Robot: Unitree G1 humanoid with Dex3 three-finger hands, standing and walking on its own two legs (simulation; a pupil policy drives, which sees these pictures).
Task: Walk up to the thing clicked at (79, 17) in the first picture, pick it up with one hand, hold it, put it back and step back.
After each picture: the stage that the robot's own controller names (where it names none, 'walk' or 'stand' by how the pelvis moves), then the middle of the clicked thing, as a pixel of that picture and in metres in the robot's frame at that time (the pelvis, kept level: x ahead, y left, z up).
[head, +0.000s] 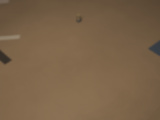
stand; (78, 18) +1.93 +0.04 -0.72
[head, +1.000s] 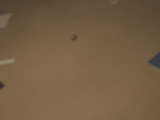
walk; (73, 36) +1.78 +0.25 -0.69
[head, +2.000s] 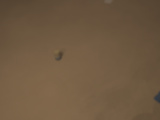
walk; (57, 55) +1.16 +0.36 -0.71
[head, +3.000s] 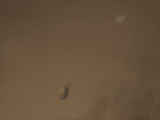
walk; (62, 93) +0.73 +0.28 -0.72
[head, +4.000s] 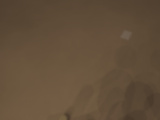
walk; out of the picture +0.50 +0.21 -0.71
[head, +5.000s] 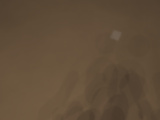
stand; out of the picture +0.39 +0.21 -0.71
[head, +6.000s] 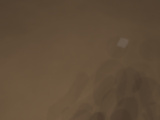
stand; out of the picture +0.36 +0.21 -0.72
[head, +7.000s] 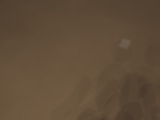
stand; out of the picture +0.39 +0.20 -0.73
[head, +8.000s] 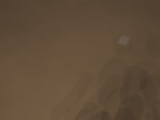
stand; out of the picture +0.37 +0.22 -0.73
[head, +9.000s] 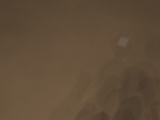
stand; out of the picture +0.37 +0.22 -0.73
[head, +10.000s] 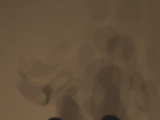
go down; (42, 99) +0.40 +0.22 -0.55
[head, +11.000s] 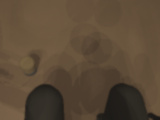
go down; (28, 67) +0.44 +0.25 -0.31
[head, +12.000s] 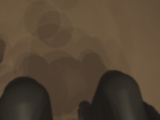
close in; out of the picture +0.43 +0.28 -0.25
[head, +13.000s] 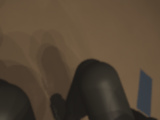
close; out of the picture +0.42 +0.31 -0.22
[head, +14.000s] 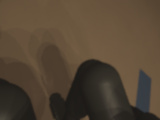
close; out of the picture +0.42 +0.31 -0.22
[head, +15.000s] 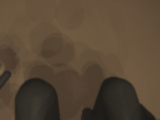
lift; out of the picture +0.34 +0.29 -0.13
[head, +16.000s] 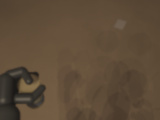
hold; (32, 92) +0.33 +0.18 +0.01
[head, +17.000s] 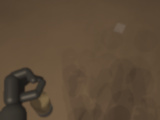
hold; (42, 105) +0.32 +0.17 -0.09
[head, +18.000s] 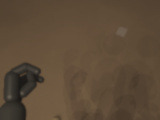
stand; out of the picture +0.42 +0.20 -0.70
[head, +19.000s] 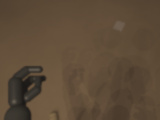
stand; out of the picture +0.42 +0.21 -0.70
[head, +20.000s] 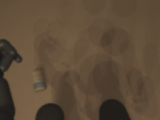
crouch; (38, 81) +0.46 +0.23 -0.49
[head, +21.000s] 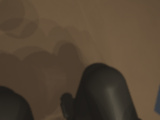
lower; out of the picture +0.46 +0.30 -0.27
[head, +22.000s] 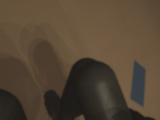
lower; out of the picture +0.44 +0.32 -0.25
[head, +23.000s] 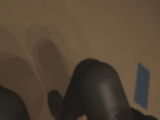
lower; out of the picture +0.45 +0.32 -0.25
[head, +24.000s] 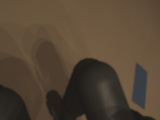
lower; out of the picture +0.46 +0.30 -0.25
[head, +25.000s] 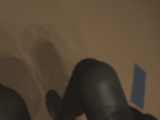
lower; out of the picture +0.46 +0.29 -0.25
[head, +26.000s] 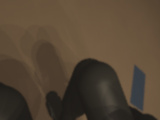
open; out of the picture +0.47 +0.27 -0.25
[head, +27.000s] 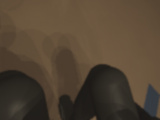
stand; out of the picture +0.49 +0.25 -0.27
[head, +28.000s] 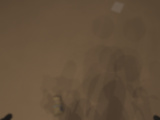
stand; (57, 106) +0.45 +0.15 -0.61
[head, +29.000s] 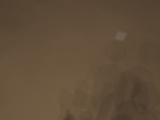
stand; out of the picture +0.44 +0.14 -0.69
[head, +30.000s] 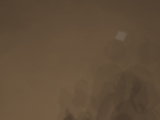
stand; out of the picture +0.44 +0.13 -0.69
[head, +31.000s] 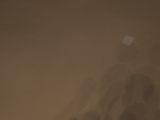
stand; out of the picture +0.46 +0.12 -0.75
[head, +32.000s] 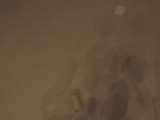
walk; (76, 103) +0.51 +0.07 -0.72
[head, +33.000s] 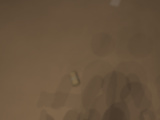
walk; (74, 79) +0.73 +0.09 -0.72
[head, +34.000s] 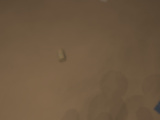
walk; (61, 55) +1.05 +0.19 -0.73
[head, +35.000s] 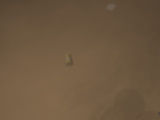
stand; (67, 60) +1.10 +0.16 -0.73
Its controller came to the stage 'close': yes
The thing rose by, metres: 0.70
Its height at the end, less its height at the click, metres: -0.02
